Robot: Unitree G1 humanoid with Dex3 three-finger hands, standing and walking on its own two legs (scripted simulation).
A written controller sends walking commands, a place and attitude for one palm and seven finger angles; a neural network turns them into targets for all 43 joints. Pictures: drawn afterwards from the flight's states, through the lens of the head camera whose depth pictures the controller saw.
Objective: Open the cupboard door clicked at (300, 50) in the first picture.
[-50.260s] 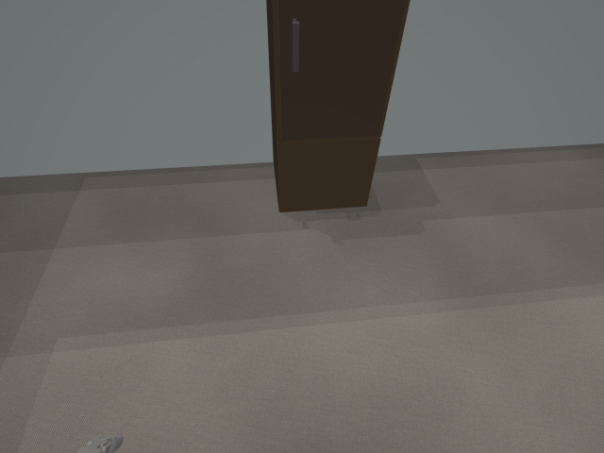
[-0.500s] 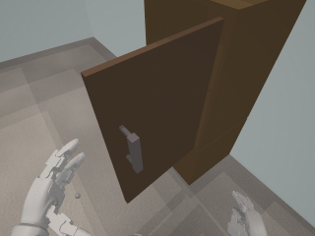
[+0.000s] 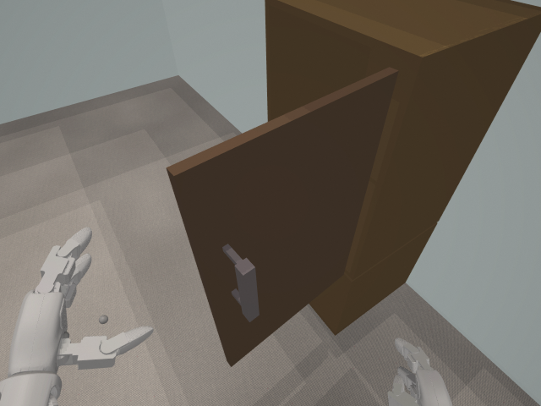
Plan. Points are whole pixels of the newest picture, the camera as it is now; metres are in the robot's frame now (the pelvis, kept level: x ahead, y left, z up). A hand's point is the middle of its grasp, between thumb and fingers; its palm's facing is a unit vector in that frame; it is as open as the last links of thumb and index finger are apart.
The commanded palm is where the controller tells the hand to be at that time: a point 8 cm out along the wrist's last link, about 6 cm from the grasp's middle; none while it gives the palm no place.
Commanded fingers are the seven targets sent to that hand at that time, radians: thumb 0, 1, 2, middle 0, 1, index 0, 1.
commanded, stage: draw the hand back to the body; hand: left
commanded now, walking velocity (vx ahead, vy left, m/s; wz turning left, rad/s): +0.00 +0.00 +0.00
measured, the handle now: (240, 283) +0.29 +0.09 +0.03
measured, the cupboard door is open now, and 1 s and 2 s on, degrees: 95 95 95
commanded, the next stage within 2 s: step back with the hand held close in 0.74 s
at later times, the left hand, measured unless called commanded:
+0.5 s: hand (84, 271) +0.21 +0.24 +0.16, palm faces +0.44 -0.80 -0.40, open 7.9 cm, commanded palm +0.16 +0.28 +0.18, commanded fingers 0.00 0.90 0.90 -0.20 -0.30 -0.20 -0.30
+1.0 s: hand (83, 281) +0.20 +0.23 +0.17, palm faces +0.40 -0.80 -0.44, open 7.4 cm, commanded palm +0.14 +0.27 +0.19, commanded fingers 0.00 0.90 0.90 -0.20 -0.30 -0.20 -0.30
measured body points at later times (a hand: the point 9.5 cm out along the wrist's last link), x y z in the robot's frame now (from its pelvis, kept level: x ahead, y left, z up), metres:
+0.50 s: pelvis +0.02 -0.02 +0.01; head +0.00 -0.04 +0.46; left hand +0.18 +0.28 +0.19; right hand +0.21 -0.24 -0.07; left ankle +0.02 +0.09 -0.73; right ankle -0.04 -0.12 -0.73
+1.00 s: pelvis -0.01 -0.03 +0.01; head -0.01 -0.05 +0.46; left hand +0.17 +0.27 +0.20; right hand +0.18 -0.26 -0.07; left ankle +0.02 +0.09 -0.73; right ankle -0.04 -0.12 -0.73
